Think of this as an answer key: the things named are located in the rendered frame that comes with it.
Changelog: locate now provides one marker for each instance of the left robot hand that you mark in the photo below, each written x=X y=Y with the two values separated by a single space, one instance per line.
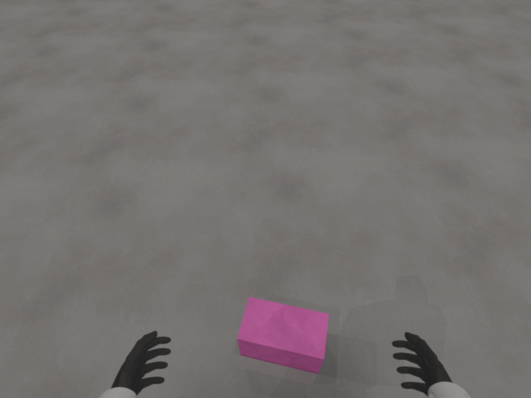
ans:
x=134 y=368

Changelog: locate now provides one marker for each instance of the right robot forearm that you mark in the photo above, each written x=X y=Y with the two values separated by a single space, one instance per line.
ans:
x=446 y=389

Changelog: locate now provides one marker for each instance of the carton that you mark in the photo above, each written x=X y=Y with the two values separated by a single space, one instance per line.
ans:
x=283 y=334

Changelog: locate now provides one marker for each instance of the right robot hand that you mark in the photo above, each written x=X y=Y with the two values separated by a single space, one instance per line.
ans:
x=431 y=370

